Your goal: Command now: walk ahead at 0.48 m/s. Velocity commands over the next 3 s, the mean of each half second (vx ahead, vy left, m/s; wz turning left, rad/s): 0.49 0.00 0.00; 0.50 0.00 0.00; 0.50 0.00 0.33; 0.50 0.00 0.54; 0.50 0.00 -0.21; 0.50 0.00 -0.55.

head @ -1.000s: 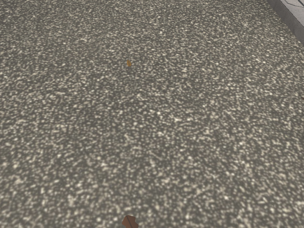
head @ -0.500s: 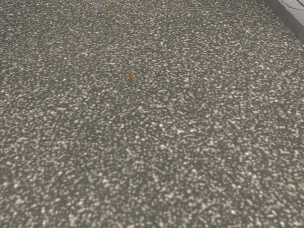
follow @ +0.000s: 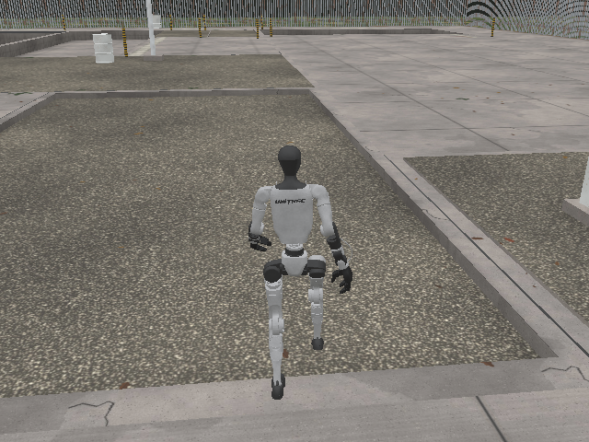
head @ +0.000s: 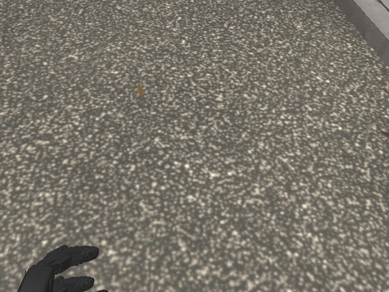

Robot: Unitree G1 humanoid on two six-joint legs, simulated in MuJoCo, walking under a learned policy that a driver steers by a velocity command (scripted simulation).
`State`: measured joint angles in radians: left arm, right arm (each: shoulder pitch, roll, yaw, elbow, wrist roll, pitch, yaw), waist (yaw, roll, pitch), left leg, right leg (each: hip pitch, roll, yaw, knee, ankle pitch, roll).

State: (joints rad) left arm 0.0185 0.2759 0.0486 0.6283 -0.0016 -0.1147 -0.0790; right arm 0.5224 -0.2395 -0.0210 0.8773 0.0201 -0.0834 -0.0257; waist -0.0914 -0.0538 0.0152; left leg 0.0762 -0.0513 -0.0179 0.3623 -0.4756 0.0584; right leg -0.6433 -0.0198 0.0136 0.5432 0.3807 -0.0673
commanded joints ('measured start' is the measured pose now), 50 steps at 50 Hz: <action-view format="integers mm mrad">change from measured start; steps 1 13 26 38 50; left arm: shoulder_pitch -138 217 360 281 -48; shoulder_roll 21 109 144 96 48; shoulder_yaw -5 28 33 13 -1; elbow -93 66 241 200 102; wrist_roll -4 5 -30 -6 -8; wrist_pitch -14 24 38 43 33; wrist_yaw -26 59 74 72 59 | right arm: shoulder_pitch -1 -144 -510 -300 -131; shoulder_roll -135 -190 -77 -138 -196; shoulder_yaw -34 -30 -20 -51 -66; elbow -26 -106 -256 -204 -67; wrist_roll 9 15 -11 -28 -6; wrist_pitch -7 -24 -8 -16 -9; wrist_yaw -10 12 40 56 26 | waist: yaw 9 125 154 98 14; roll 131 145 27 138 120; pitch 113 -189 34 -49 49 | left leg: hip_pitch -301 -962 -652 -220 -145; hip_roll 165 145 122 279 254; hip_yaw -77 -86 -25 -278 -90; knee -13 1217 193 -175 -225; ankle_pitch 268 95 499 416 450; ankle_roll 64 -54 -28 174 144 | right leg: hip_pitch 209 765 579 42 9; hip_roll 31 -403 -186 -94 -58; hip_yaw -9 568 147 51 14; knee -90 -280 -304 544 35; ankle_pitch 136 -462 -279 -664 -289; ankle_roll -30 -341 -135 50 81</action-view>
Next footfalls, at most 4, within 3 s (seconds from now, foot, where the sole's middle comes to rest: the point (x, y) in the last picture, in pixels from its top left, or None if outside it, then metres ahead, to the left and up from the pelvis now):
0.16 right None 0.28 -0.10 -0.88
0.60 left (140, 281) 0.55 0.12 -0.88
1.16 right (200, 210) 0.83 -0.12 -0.88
1.70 left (128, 167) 1.06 0.18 -0.88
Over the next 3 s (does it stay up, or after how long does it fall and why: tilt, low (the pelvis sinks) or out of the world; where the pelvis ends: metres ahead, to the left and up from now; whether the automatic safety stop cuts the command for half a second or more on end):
stays up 1.62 0.28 -0.10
